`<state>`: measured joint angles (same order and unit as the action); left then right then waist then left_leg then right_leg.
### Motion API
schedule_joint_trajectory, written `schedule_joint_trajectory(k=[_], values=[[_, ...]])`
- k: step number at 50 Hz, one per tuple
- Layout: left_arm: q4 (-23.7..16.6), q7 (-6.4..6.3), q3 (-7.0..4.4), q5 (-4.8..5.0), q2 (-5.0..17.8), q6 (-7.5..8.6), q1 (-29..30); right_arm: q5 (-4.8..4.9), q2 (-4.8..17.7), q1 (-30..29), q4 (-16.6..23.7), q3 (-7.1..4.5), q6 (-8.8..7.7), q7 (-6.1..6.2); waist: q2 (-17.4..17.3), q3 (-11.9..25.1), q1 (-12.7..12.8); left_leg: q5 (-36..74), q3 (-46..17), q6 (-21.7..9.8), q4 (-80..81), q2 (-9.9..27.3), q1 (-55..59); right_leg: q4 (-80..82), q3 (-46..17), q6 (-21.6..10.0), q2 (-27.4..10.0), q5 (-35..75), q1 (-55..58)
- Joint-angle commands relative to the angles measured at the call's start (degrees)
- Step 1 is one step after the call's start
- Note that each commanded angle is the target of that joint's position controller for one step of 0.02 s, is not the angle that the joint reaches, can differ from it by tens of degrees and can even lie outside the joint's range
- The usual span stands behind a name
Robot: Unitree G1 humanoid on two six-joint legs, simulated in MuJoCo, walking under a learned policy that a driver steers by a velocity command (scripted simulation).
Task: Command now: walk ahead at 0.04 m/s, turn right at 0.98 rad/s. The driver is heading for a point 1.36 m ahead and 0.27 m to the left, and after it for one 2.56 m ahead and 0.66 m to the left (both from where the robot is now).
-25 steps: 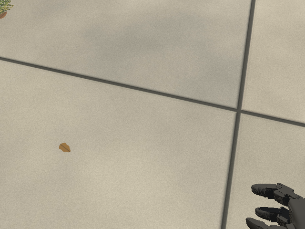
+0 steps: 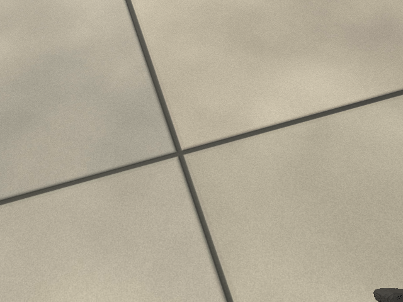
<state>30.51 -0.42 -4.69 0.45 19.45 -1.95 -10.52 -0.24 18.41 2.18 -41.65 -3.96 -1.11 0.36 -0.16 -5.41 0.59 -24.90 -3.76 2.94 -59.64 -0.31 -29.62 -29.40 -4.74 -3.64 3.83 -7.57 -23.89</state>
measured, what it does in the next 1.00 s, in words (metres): steps on the spot, turning left: left foot, then right foot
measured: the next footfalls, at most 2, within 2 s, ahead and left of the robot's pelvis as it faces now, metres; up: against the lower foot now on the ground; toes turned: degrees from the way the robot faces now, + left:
left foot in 0.20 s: +0.14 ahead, +0.15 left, +0.00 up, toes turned -18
right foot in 0.54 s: +0.02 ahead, -0.07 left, +0.00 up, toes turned +3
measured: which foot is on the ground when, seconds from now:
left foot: up 0.00-0.18, down 0.20-0.54, up 0.56-0.92, down 0.94-1.00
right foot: down 0.00-0.20, up 0.22-0.52, down 0.54-0.94, up 0.96-1.00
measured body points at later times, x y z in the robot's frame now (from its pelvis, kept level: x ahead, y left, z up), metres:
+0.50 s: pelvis +0.03 +0.05 +0.01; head +0.07 +0.06 +0.45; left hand +0.26 +0.28 -0.08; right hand +0.11 -0.24 -0.10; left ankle +0.10 +0.16 -0.73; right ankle -0.02 -0.08 -0.72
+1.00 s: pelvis +0.02 +0.09 -0.01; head +0.08 +0.12 +0.44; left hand +0.08 +0.41 -0.12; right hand +0.29 -0.13 -0.08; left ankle +0.02 +0.19 -0.73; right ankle -0.01 -0.07 -0.68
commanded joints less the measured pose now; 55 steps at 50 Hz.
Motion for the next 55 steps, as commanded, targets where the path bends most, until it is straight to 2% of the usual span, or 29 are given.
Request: schedule_joint_trajectory(k=[1, 6, 9, 10, 11, 12, 13, 14, 16, 18, 20, 23, 26, 27, 28, 29, 30, 32, 33, 39, 45, 46, 47, 48, 49, 50, 51, 52, 55], values=[[-5.2, -1.49, -3.56, -0.05, 10.3, 0.31, 3.0, 0.26, 4.5, 2.2, 2.3, -1.12, -0.4, 0.14, 4.6, 14.8, -1.6, 3.3, -2.2, 1.4, 9.1, -1.9, 0.2, 7.6, -18.4, -10.3, -11.9, 14.3, 12.6], [-5.1, -1.64, -3.87, 0.41, 10.3, -0.72, 3.5, 0.72, 4.3, 2.2, 2.4, -1.09, -0.02, -0.59, 8.5, 14.2, -0.6, 7.6, -3.3, 1.1, 19.8, -4.1, 7.0, 7.2, -23.9, -7.9, -9.8, 3.1, 8.2], [-5.0, -1.5, -2.99, 0.5, 8.0, -1.0, 5.0, 0.42, 4.9, 6.4, 1.3, -1.71, -0.4, -1.06, 10.3, 14.3, -2.1, 14.2, -1.6, -0.8, 30.5, -2.3, 15.1, 2.8, -23.6, -5.1, -8.2, 1.6, 5.9], [-4.4, -1.43, -2.33, 0.45, 6.1, -1.03, 3.2, -0.19, 6.2, 7.1, 1.3, -2.25, -0.36, -0.92, 7.9, 13.8, -1.8, 17.1, -3.5, -2.5, 35.4, 1.6, 19.2, -1.0, -21.5, -2.8, -5.5, -4.2, 3.3], [-4.1, -1.37, -1.01, -0.25, 2.1, -1.04, -0.1, -1.47, 10.1, 5.2, 2.6, -2.75, 0.0, -0.6, -5.6, 12.6, 1.1, 17.9, -17.8, -7.8, 41.9, 13.6, 21.5, -12.9, -12.3, 0.7, 1.9, -20.0, -2.5], [-5.2, -1.38, -1.67, -0.51, 4.6, -0.15, -0.3, -3.38, 11.2, 4.2, 2.9, -2.85, -0.05, -0.54, -17.5, 9.0, 2.1, 18.3, -33.3, -17.5, 46.6, 20.9, 15.6, -26.3, -7.6, 3.8, 5.7, -29.9, -7.4], [-2.9, -1.49, -2.54, -0.7, 7.9, 0.4, -2.4, -2.83, 7.9, 0.6, 4.8, -1.83, -0.41, -0.38, -12.3, 7.7, 2.6, 15.4, -32.3, -18.9, 46.1, 20.2, 13.5, -34.0, -10.5, 5.1, 3.2, -26.8, -6.6], [-0.9, -1.45, -2.58, -0.8, 7.9, 0.34, -2.2, -1.72, 4.3, -1.4, 5.1, -0.7, -0.49, -0.27, -7.0, 6.9, 2.8, 12.8, -25.0, -16.1, 44.2, 16.1, 12.1, -34.9, -10.7, 6.2, 2.4, -22.9, -4.5], [0.4, -1.34, -0.81, -2.26, 2.4, 0.02, -2.3, 0.08, 1.3, -2.9, 4.7, 0.96, -0.39, -0.66, -5.7, 6.4, 3.3, 11.0, -19.7, -12.6, 43.5, 10.5, 12.9, -28.8, -6.1, 8.9, -1.7, -18.6, -1.5], [-0.7, -1.05, -0.22, -1.77, 1.2, 0.89, 2.5, 1.21, 6.3, 0.4, 4.5, -0.92, 1.09, -0.33, -8.2, 4.8, 0.4, 17.6, -17.0, -11.9, 41.9, 6.4, 14.0, -18.9, 0.2, 9.9, -1.5, -18.5, 0.5], [-1.0, -1.38, -0.41, -0.49, 1.5, 1.52, 5.0, 1.13, 10.2, 6.4, 4.0, -2.66, 2.15, 0.1, -9.8, 6.7, -2.5, 20.8, -20.6, -12.9, 40.4, 7.1, 20.0, -12.5, 0.7, 9.6, 0.5, -21.2, 0.9], [0.6, -1.6, -0.95, 1.01, 2.3, 2.17, 3.2, 1.85, 9.5, 7.3, 4.7, -3.15, 2.65, 0.46, -12.1, 8.9, -2.1, 21.7, -26.9, -13.5, 40.5, 8.4, 24.7, -3.3, -1.2, 8.0, 1.4, -18.2, 2.9], [4.1, -1.14, -1.71, 1.01, 2.9, 2.94, -2.3, 3.5, 8.4, 5.6, 5.7, -3.57, 3.22, 1.27, -11.0, 12.0, 0.8, 21.8, -25.8, -10.2, 38.1, 5.5, 19.4, 11.5, -0.8, 4.9, -0.1, -5.7, 16.4], [4.8, -1.2, -2.3, 0.49, 4.7, 2.81, -4.0, 3.4, 6.7, 6.3, 5.9, -3.25, 3.25, 1.55, -8.2, 13.7, 0.8, 16.3, -22.7, -7.6, 34.3, 3.0, 12.2, 11.7, -3.2, 2.9, -5.4, -2.1, 24.7], [4.9, -1.17, -3.27, -1.56, 9.3, 2.35, -2.9, 3.01, 3.8, 5.5, 7.8, -2.59, 2.83, 1.46, 8.4, 11.1, -0.6, 4.4, -11.6, -4.1, 24.1, -4.0, -1.2, 11.2, -14.5, -3.9, -16.4, 8.1, 27.1], [3.5, -0.89, -3.06, -3.65, 7.8, 2.49, 1.5, 2.42, 6.7, 7.6, 7.7, -3.62, 2.24, 1.14, 14.0, 9.5, -1.3, -8.8, -5.4, -1.3, 11.7, -4.6, -6.6, 11.2, -19.6, -10.2, -25.7, 21.6, 23.7], [2.3, -1.21, -2.01, -3.52, 4.6, 2.79, 4.1, 1.91, 9.7, 9.0, 6.5, -4.73, 2.2, 0.79, 9.6, 9.2, -2.1, -7.9, -4.8, 0.3, 1.5, -1.5, -6.4, 10.4, -16.2, -11.1, -26.1, 26.8, 21.9], [2.0, -2.06, -1.19, -1.53, 1.9, 3.07, 7.8, 1.93, 8.1, 11.2, 4.9, -4.79, 3.52, 0.65, 6.7, 7.9, -3.4, -1.3, -3.1, 2.2, -5.6, -0.2, -8.1, 8.5, -6.9, -7.1, -19.9, 26.0, 22.1], [2.4, -2.3, -1.08, -0.7, 1.9, 3.06, 7.5, 1.85, 6.4, 10.8, 5.3, -4.15, 3.98, 0.35, 7.6, 6.8, -2.8, 1.3, -1.8, 3.0, -6.6, 1.0, -10.1, 8.0, -3.8, -6.5, -18.8, 28.6, 22.5], [4.2, -2.25, -2.52, -1.2, 6.5, 1.48, 1.9, 2.01, 2.9, 2.7, 11.5, -1.68, 3.94, -2.15, 8.4, 6.7, 2.5, 5.4, 5.1, 3.3, 7.5, 4.4, -6.6, 8.6, 3.1, -8.4, -19.9, 25.8, 24.2], [5.1, 0.1, -3.53, 1.69, 8.2, 3.04, 3.9, 2.02, 5.9, 7.5, 12.1, -3.41, 5.86, -2.62, 8.7, 8.4, -1.5, 9.4, 10.2, -2.4, 25.0, 1.0, 10.2, -1.3, 10.7, -3.3, -20.9, 26.9, 19.2], [5.9, 0.37, -3.22, 1.88, 6.7, 3.41, 2.9, 1.76, 7.7, 12.6, 10.6, -4.55, 5.87, -1.93, 5.4, 10.9, -4.1, 15.5, 9.4, -4.9, 31.0, -0.9, 20.0, -10.3, 14.0, -0.2, -18.4, 26.7, 14.7], [5.4, 0.56, -2.72, 0.56, 5.1, 3.98, 1.3, 1.82, 13.8, 18.3, 10.1, -6.56, 5.54, -0.63, -5.5, 13.5, -6.3, 41.0, -3.7, -9.9, 34.2, 5.5, 35.0, -25.2, 16.0, 5.2, -13.3, 7.4, -0.2], [0.9, 0.51, -0.79, -2.43, 0.3, 4.49, 3.0, 0.15, 20.4, 16.3, 12.4, -7.01, 4.44, -0.29, -20.9, 18.6, -2.9, 53.9, -31.1, -24.3, 34.8, 21.4, 41.6, -40.9, 10.3, 9.0, -3.2, -34.0, -17.6], [1.8, 0.13, -1.57, -1.98, 4.1, 4.23, 7.0, -0.43, 15.5, 16.1, 12.7, -5.79, 2.79, -1.2, -10.6, 21.8, -7.2, 44.9, -29.9, -26.3, 38.0, 22.3, 38.0, -46.0, -0.4, 8.5, -4.3, -33.1, -18.0], [1.3, -0.22, -1.73, -0.56, 5.1, 4.04, 8.5, 0.0, 13.7, 13.6, 11.9, -4.99, 1.85, -1.09, -8.0, 16.3, -5.3, 36.3, -24.7, -23.0, 39.3, 19.3, 32.7, -44.8, -1.0, 7.1, -5.1, -28.0, -18.2], [2.0, -0.82, -1.93, -0.75, 5.2, 3.9, 7.6, 1.37, 12.2, 10.3, 11.7, -4.69, 1.72, -0.56, -4.1, 12.0, -3.0, 27.8, -20.9, -19.1, 40.3, 15.1, 28.4, -40.1, -1.1, 6.4, -6.3, -22.6, -18.0], [2.3, -1.51, -2.23, -1.4, 5.9, 3.63, 7.3, 2.09, 11.0, 6.7, 12.4, -4.16, 2.19, 0.07, -4.1, 9.6, -1.4, 24.8, -18.8, -16.8, 40.7, 12.9, 24.3, -35.9, -1.1, 6.5, -6.6, -18.3, -16.7], [4.1, -1.22, -1.85, -1.59, 4.2, 3.36, 3.8, 0.85, 10.7, 3.7, 13.6, -3.79, 2.93, 1.45, -5.5, 11.0, 0.7, 27.3, -16.2, -15.8, 40.3, 8.9, 17.8, -31.6, -0.4, 8.1, -3.2, -11.4, -9.5]])
Keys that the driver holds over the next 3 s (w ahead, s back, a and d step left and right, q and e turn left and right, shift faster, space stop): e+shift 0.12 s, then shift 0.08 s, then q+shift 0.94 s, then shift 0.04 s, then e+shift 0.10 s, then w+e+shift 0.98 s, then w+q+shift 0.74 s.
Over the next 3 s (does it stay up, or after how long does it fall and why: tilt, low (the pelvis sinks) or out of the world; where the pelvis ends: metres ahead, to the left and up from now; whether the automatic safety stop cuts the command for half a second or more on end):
stays up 1.32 0.09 0.00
